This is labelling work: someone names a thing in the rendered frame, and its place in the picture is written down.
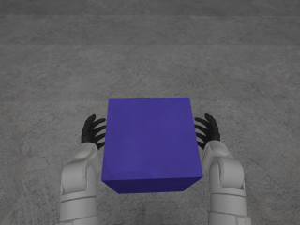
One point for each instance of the left robot forearm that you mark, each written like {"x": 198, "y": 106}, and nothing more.
{"x": 78, "y": 189}

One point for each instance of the robot right hand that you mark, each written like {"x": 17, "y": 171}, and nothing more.
{"x": 211, "y": 132}

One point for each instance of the carton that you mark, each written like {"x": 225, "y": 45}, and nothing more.
{"x": 150, "y": 145}

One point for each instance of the right robot forearm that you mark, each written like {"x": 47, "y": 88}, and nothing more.
{"x": 228, "y": 204}

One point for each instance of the robot left hand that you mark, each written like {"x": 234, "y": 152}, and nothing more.
{"x": 89, "y": 133}

